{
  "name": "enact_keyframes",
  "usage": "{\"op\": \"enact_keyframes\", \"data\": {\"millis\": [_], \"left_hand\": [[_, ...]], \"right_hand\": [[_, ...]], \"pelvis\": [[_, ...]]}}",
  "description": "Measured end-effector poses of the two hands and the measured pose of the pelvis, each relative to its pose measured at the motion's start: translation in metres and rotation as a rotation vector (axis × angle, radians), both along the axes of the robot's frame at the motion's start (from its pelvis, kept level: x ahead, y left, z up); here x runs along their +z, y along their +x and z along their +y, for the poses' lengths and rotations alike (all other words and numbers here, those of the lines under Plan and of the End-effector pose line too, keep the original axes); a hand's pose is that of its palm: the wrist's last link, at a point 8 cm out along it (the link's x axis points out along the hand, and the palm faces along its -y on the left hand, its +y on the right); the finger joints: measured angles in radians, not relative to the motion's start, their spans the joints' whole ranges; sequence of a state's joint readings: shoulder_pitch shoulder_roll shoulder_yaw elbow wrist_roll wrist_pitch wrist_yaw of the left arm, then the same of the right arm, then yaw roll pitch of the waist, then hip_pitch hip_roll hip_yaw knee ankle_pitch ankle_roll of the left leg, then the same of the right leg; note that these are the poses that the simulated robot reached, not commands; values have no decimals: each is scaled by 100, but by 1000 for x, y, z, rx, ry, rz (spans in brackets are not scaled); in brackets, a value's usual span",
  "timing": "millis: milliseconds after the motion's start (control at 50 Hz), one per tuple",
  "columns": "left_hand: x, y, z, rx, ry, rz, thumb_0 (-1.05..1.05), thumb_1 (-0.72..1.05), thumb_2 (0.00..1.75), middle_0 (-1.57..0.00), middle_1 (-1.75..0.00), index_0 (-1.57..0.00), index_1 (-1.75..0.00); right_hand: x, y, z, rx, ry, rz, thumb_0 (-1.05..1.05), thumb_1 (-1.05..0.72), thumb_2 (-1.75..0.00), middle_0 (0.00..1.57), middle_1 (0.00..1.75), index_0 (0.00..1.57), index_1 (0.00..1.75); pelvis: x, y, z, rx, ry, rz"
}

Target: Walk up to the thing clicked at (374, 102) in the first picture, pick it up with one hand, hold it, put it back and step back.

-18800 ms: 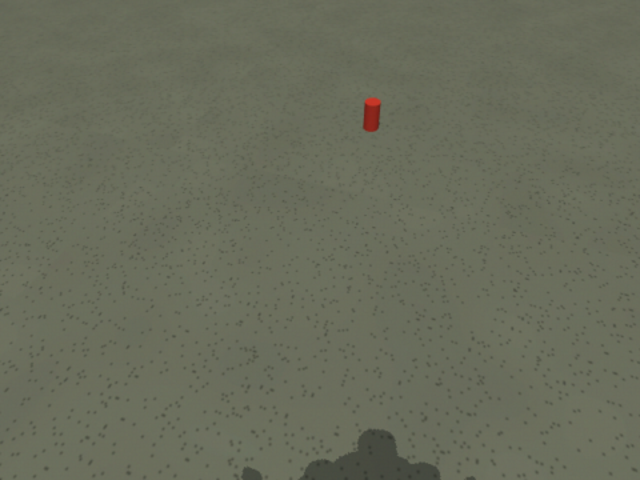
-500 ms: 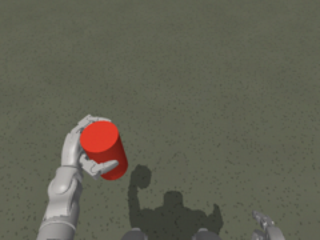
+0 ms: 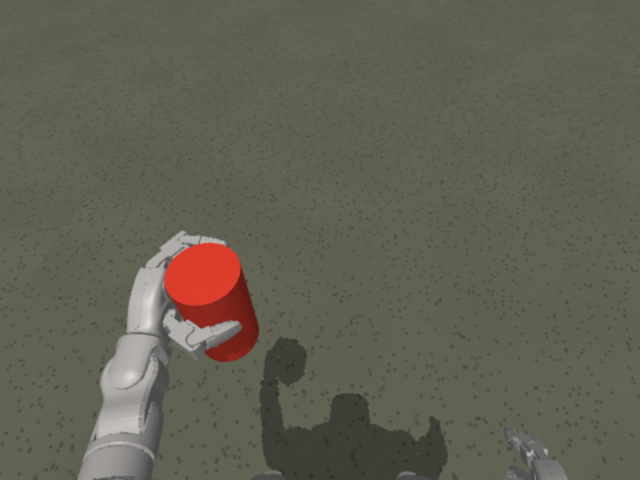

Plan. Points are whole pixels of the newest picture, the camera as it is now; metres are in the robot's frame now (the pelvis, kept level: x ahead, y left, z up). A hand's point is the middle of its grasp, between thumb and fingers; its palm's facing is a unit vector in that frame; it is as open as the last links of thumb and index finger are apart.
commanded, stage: hold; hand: left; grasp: from the side
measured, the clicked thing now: (217, 306) +0.33 +0.16 +0.02
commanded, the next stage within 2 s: none
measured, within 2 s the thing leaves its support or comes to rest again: neither
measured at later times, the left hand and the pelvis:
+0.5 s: hand (204, 298) +0.32 +0.17 +0.05, palm faces -0.02 -1.00 +0.00, open 11.5 cm; pelvis +0.00 +0.00 +0.01, yaw +0 degrees
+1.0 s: hand (201, 292) +0.32 +0.17 +0.06, palm faces -0.01 -1.00 -0.01, open 11.5 cm; pelvis +0.00 +0.00 +0.01, yaw +0 degrees
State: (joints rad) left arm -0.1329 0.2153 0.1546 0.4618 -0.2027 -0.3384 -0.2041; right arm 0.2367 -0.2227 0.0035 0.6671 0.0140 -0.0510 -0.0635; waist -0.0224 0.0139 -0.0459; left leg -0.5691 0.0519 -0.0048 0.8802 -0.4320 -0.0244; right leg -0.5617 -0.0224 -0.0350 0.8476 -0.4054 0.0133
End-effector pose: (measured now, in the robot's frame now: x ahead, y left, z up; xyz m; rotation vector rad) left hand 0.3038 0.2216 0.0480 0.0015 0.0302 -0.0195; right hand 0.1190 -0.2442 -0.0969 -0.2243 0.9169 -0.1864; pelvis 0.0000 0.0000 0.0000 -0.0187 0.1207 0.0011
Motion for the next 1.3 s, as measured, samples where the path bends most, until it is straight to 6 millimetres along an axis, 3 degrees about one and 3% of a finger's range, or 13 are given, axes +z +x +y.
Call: {"op": "enact_keyframes", "data": {"millis": [380,660,1300], "left_hand": [[7,-8,0,-6,3,-1,-1,-56,109,-62,-100,-63,-100],[12,-3,2,2,3,-13,-1,-55,109,-61,-100,-62,-101],[8,-3,0,-2,-1,-11,-1,-55,109,-61,-101,-62,-101]], "right_hand": [[8,2,1,10,3,-16,1,-92,-90,20,30,21,30],[8,-3,3,9,5,-8,1,-91,-90,20,30,21,30],[11,0,3,9,5,-8,1,-92,-91,20,30,21,30]], "pelvis": [[7,-3,0,3,3,-27],[8,-4,1,3,2,-32],[9,-2,3,1,1,-30]]}}
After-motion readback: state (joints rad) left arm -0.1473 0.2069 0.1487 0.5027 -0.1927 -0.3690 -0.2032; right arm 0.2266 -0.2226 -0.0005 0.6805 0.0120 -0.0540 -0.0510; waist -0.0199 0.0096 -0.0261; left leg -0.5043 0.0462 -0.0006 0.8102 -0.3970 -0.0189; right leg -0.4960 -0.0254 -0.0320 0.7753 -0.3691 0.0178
